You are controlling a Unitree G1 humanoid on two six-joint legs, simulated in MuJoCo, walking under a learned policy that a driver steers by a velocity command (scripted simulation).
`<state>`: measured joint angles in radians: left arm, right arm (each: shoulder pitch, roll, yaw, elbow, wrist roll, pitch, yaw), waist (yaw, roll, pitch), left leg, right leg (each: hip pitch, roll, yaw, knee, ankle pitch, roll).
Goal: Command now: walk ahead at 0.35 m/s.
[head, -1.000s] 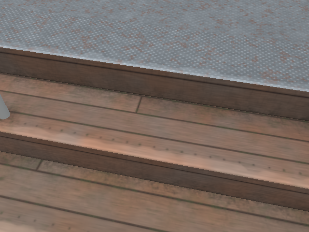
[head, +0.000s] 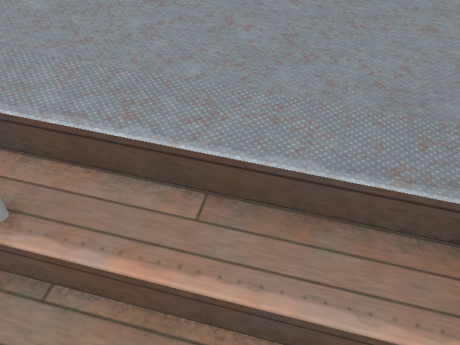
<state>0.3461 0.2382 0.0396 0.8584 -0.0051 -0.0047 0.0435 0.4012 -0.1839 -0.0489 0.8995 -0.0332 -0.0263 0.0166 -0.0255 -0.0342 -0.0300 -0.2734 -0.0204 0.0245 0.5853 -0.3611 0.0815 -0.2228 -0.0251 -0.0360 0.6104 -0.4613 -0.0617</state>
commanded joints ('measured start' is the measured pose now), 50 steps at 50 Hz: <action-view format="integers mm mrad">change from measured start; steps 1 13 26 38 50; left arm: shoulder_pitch -232 -438 -96 -273 -151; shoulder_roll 29 -111 67 92 145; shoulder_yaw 4 -101 -1 11 54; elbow -141 -321 -43 -169 -121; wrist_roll -6 0 30 27 6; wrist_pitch -27 -41 -97 -146 -65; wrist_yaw -27 -107 -63 -79 -23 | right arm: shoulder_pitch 185 95 -131 -263 -467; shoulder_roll -127 -17 -33 -175 -182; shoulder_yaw -38 70 -2 -16 -24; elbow -10 143 -77 -119 -299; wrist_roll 7 -122 -6 4 -14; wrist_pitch -14 -97 -60 -43 -85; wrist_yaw -12 -37 1 -28 16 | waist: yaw -104 64 64 -11 59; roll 306 10 -70 -39 135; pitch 115 17 -122 -180 -153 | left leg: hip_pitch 219 1 -601 -337 30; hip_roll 187 226 43 68 317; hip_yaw -415 -24 -238 -66 -403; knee -341 -480 1044 982 -156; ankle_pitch -399 158 187 93 656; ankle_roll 123 89 -37 -181 221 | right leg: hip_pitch -440 -1078 -227 -320 -526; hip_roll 26 -79 -138 -101 118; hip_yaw -32 61 604 264 257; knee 153 1380 -111 -164 890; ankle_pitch -43 72 -22 673 -4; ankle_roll -43 -229 -242 -148 202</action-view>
